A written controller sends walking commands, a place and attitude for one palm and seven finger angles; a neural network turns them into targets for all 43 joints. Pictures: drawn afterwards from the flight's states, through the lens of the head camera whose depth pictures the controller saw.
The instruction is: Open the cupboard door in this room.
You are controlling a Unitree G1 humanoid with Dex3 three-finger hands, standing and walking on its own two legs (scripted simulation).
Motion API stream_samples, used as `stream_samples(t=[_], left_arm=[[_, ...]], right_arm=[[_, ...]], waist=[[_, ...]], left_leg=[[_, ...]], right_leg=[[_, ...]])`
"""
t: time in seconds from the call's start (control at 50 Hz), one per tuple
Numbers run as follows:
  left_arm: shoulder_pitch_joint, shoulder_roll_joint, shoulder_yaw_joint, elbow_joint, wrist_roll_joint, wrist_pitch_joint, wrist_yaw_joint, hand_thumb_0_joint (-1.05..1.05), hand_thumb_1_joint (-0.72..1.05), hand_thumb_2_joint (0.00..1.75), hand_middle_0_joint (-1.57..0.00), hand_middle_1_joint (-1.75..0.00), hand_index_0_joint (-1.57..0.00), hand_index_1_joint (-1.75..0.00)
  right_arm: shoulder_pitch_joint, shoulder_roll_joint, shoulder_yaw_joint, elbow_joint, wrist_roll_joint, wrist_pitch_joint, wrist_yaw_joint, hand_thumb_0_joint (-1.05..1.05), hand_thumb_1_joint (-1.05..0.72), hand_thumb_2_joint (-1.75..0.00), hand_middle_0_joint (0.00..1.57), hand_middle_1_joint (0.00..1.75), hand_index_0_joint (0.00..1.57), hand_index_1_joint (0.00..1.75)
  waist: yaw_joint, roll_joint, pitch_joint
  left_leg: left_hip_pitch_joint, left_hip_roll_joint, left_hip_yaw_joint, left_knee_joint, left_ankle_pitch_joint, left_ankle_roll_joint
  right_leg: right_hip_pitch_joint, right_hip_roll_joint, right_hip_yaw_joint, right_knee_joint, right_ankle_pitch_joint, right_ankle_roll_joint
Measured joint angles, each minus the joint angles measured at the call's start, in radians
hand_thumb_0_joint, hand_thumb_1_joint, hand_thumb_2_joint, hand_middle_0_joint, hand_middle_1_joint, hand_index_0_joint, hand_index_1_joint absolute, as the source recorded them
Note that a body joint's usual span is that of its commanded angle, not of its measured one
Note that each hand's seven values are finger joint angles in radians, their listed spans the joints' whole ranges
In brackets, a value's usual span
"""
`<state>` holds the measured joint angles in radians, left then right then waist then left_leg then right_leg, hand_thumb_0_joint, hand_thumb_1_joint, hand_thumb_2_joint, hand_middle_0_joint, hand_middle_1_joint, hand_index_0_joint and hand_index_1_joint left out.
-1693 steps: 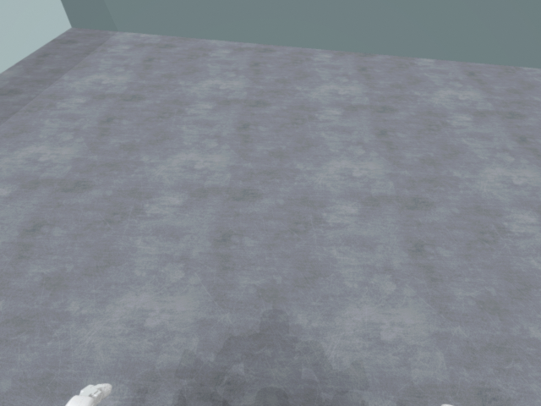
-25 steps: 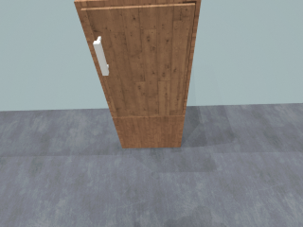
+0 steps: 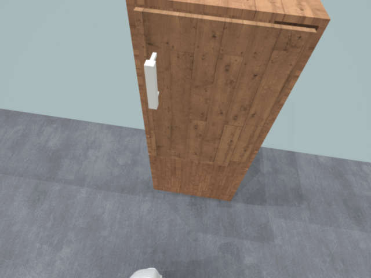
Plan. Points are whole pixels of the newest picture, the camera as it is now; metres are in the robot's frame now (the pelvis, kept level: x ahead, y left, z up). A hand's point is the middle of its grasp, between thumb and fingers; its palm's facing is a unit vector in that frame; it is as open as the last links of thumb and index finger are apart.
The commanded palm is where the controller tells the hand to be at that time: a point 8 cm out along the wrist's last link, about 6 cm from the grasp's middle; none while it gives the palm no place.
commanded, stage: come to a stop and stand still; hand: left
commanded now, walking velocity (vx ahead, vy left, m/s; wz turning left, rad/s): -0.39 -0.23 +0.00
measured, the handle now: (153, 81) +0.57 +0.16 +0.07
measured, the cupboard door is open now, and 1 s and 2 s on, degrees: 0 0 0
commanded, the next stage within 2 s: look again from close up in 1.14 s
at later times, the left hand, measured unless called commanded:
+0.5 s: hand out of the picture +0.11 +0.15 -0.15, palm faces -0.01 -0.95 -0.30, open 7.4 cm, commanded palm none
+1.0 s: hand out of the picture -0.01 +0.17 -0.17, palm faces +0.08 -0.97 -0.22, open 7.4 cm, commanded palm none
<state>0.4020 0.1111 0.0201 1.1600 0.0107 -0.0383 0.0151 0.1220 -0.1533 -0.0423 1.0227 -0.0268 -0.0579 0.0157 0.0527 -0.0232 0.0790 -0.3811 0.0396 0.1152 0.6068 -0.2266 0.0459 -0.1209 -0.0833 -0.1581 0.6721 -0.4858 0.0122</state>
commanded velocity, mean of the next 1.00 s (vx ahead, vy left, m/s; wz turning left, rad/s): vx -0.06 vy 0.03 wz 0.00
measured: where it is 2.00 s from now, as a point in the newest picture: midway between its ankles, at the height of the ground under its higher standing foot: outside the picture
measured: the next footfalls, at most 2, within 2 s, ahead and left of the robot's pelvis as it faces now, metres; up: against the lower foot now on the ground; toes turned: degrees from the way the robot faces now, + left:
right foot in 0.44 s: +0.09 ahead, -0.13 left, +0.00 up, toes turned -1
left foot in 0.90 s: +0.05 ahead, +0.09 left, +0.00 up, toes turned +5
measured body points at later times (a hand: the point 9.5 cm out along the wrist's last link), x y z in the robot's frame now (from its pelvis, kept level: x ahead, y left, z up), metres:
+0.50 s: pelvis +0.03 -0.05 +0.00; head +0.06 -0.08 +0.45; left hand +0.11 +0.20 -0.13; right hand +0.07 -0.30 -0.17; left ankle +0.05 +0.09 -0.71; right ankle +0.04 -0.17 -0.73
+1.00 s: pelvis -0.01 -0.03 +0.01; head +0.00 -0.02 +0.46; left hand -0.01 +0.22 -0.15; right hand +0.04 -0.26 -0.14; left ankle -0.04 +0.09 -0.72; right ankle +0.01 -0.16 -0.71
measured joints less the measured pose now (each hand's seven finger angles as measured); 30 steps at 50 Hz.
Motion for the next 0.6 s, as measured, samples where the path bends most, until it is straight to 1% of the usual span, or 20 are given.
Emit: stream_samples(t=[0.02, 0.04, 0.06, 0.1, 0.16, 0.22, 0.28, 0.32, 0.36, 0.4, 0.42, 0.44, 0.46, 0.48, 0.52, 0.54, 0.6], left_arm=[[-0.012, 0.006, -0.001, 0.001, -0.003, 0.007, 0.004, 0.00, 0.91, 0.89, -0.20, -0.30, -0.20, -0.30], [-0.025, 0.011, -0.002, 0.002, -0.006, 0.013, 0.010, 0.00, 0.91, 0.89, -0.20, -0.30, -0.20, -0.30], [-0.040, 0.017, -0.002, 0.002, -0.008, 0.018, 0.015, 0.00, 0.91, 0.89, -0.20, -0.30, -0.20, -0.30], [-0.075, 0.027, 0.001, -0.009, -0.008, 0.030, 0.020, 0.00, 0.91, 0.89, -0.20, -0.30, -0.20, -0.30], [-0.131, 0.052, 0.012, -0.045, -0.004, 0.053, 0.018, 0.00, 0.91, 0.89, -0.20, -0.30, -0.20, -0.30], [-0.186, 0.086, 0.032, -0.092, 0.003, 0.076, 0.015, 0.00, 0.91, 0.89, -0.20, -0.30, -0.20, -0.30], [-0.228, 0.115, 0.047, -0.136, 0.006, 0.089, 0.014, 0.00, 0.91, 0.89, -0.20, -0.30, -0.19, -0.30], [-0.247, 0.125, 0.051, -0.159, 0.005, 0.093, 0.013, 0.00, 0.91, 0.89, -0.19, -0.30, -0.19, -0.30], [-0.259, 0.126, 0.049, -0.174, 0.004, 0.092, 0.011, 0.00, 0.91, 0.89, -0.19, -0.30, -0.19, -0.30], [-0.263, 0.121, 0.043, -0.184, 0.003, 0.084, 0.010, 0.00, 0.91, 0.89, -0.19, -0.30, -0.19, -0.30], [-0.261, 0.118, 0.039, -0.186, 0.002, 0.077, 0.008, 0.00, 0.91, 0.89, -0.19, -0.30, -0.19, -0.30], [-0.253, 0.117, 0.034, -0.189, 0.003, 0.068, 0.007, 0.00, 0.91, 0.89, -0.19, -0.30, -0.19, -0.30], [-0.245, 0.113, 0.030, -0.187, 0.007, 0.057, 0.008, 0.00, 0.91, 0.89, -0.19, -0.30, -0.19, -0.30], [-0.244, 0.098, 0.024, -0.180, 0.009, 0.051, 0.010, 0.00, 0.91, 0.89, -0.19, -0.30, -0.19, -0.30], [-0.237, 0.069, 0.005, -0.171, 0.011, 0.049, 0.005, 0.00, 0.91, 0.89, -0.20, -0.30, -0.19, -0.30], [-0.232, 0.057, 0.001, -0.169, 0.011, 0.049, 0.004, 0.00, 0.91, 0.89, -0.20, -0.30, -0.20, -0.30], [-0.221, 0.034, -0.004, -0.165, 0.008, 0.052, 0.006, 0.00, 0.91, 0.89, -0.20, -0.30, -0.20, -0.30]], right_arm=[[-0.005, 0.007, 0.006, -0.002, 0.003, -0.002, -0.007, 0.00, -0.91, -0.90, 0.20, 0.29, 0.20, 0.29], [-0.008, 0.014, 0.013, 0.000, 0.006, -0.002, -0.016, 0.00, -0.91, -0.90, 0.20, 0.29, 0.20, 0.29], [-0.009, 0.020, 0.018, 0.005, 0.008, 0.000, -0.025, 0.00, -0.91, -0.90, 0.20, 0.29, 0.20, 0.29], [-0.013, 0.027, 0.010, 0.004, 0.019, 0.000, -0.048, -0.02, -0.92, -0.89, 0.20, 0.30, 0.20, 0.30], [-0.028, 0.019, 0.006, 0.004, 0.019, 0.015, -0.060, -0.03, -0.94, -0.89, 0.20, 0.30, 0.21, 0.30], [-0.024, 0.009, 0.000, 0.006, 0.015, 0.034, -0.060, -0.03, -0.94, -0.89, 0.21, 0.30, 0.21, 0.30], [-0.006, -0.002, -0.007, 0.011, 0.009, 0.053, -0.057, -0.02, -0.93, -0.89, 0.21, 0.30, 0.21, 0.30], [0.005, -0.011, -0.013, 0.015, 0.005, 0.063, -0.052, -0.02, -0.92, -0.89, 0.20, 0.30, 0.21, 0.30], [0.015, -0.022, -0.020, 0.016, 0.001, 0.072, -0.047, -0.01, -0.92, -0.89, 0.20, 0.30, 0.21, 0.30], [0.024, -0.033, -0.025, 0.015, -0.001, 0.078, -0.041, -0.01, -0.91, -0.89, 0.20, 0.30, 0.21, 0.30], [0.031, -0.038, -0.027, 0.015, -0.001, 0.080, -0.037, -0.01, -0.91, -0.89, 0.20, 0.30, 0.21, 0.30], [0.040, -0.042, -0.028, 0.015, 0.002, 0.082, -0.033, -0.01, -0.91, -0.90, 0.20, 0.30, 0.21, 0.30], [0.047, -0.047, -0.030, 0.014, 0.007, 0.084, -0.029, 0.00, -0.91, -0.90, 0.20, 0.30, 0.21, 0.30], [0.046, -0.058, -0.032, 0.015, 0.011, 0.090, -0.028, 0.00, -0.91, -0.90, 0.20, 0.30, 0.20, 0.30], [0.052, -0.074, -0.036, 0.012, 0.015, 0.106, -0.027, 0.00, -0.91, -0.90, 0.20, 0.30, 0.20, 0.30], [0.056, -0.078, -0.036, 0.013, 0.014, 0.113, -0.026, 0.00, -0.91, -0.90, 0.20, 0.30, 0.20, 0.29], [0.065, -0.079, -0.032, 0.020, 0.013, 0.117, -0.020, 0.00, -0.91, -0.90, 0.20, 0.29, 0.20, 0.29]], waist=[[0.003, -0.006, 0.010], [0.003, -0.008, 0.014], [0.001, -0.007, 0.015], [-0.009, -0.005, 0.018], [-0.025, -0.002, 0.023], [-0.034, -0.005, 0.024], [-0.038, -0.004, 0.022], [-0.040, 0.002, 0.021], [-0.046, 0.013, 0.020], [-0.051, 0.027, 0.019], [-0.052, 0.033, 0.015], [-0.052, 0.032, 0.007], [-0.050, 0.036, -0.002], [-0.051, 0.058, 0.002], [-0.061, 0.087, 0.005], [-0.062, 0.091, 0.003], [-0.055, 0.086, 0.002]], left_leg=[[0.012, -0.003, 0.009, 0.009, -0.020, 0.006], [0.031, -0.004, 0.017, 0.001, -0.030, 0.009], [0.052, -0.005, 0.021, -0.018, -0.029, 0.005], [0.091, -0.010, 0.027, -0.069, -0.013, 0.006], [0.125, -0.009, 0.030, -0.123, 0.008, 0.009], [0.133, 0.001, 0.021, -0.139, 0.014, 0.000], [0.131, 0.017, 0.011, -0.136, 0.012, -0.015], [0.127, 0.027, 0.006, -0.126, 0.008, -0.026], [0.119, 0.037, 0.003, -0.109, 0.001, -0.039], [0.108, 0.044, 0.001, -0.086, -0.009, -0.052], [0.100, 0.046, 0.001, -0.068, -0.017, -0.061], [0.088, 0.044, 0.004, -0.043, -0.029, -0.070], [0.070, 0.045, 0.005, -0.009, -0.049, -0.077], [0.054, 0.044, -0.018, 0.037, -0.121, -0.079], [0.020, 0.012, -0.073, 0.147, -0.243, -0.075], [0.004, -0.005, -0.087, 0.208, -0.267, -0.075], [-0.024, -0.033, -0.100, 0.350, -0.244, -0.083]], right_leg=[[-0.051, 0.002, 0.036, 0.122, -0.038, -0.006], [-0.095, 0.007, 0.063, 0.209, -0.053, -0.005], [-0.131, 0.010, 0.078, 0.260, -0.056, -0.001], [-0.188, 0.009, 0.096, 0.280, -0.036, 0.012], [-0.262, 0.010, 0.114, 0.274, 0.011, 0.024], [-0.331, 0.023, 0.131, 0.326, 0.047, 0.029], [-0.365, 0.036, 0.143, 0.359, 0.074, 0.030], [-0.355, 0.038, 0.145, 0.327, 0.085, 0.028], [-0.322, 0.034, 0.138, 0.251, 0.085, 0.024], [-0.267, 0.030, 0.125, 0.136, 0.097, 0.019], [-0.231, 0.028, 0.118, 0.059, 0.134, 0.018], [-0.189, 0.021, 0.114, -0.034, 0.199, 0.017], [-0.168, 0.020, 0.113, -0.078, 0.177, 0.011], [-0.175, 0.030, 0.110, -0.063, 0.161, 0.001], [-0.175, 0.032, 0.101, -0.056, 0.166, -0.016], [-0.172, 0.028, 0.100, -0.066, 0.178, -0.021], [-0.160, 0.017, 0.104, -0.111, 0.213, -0.028]])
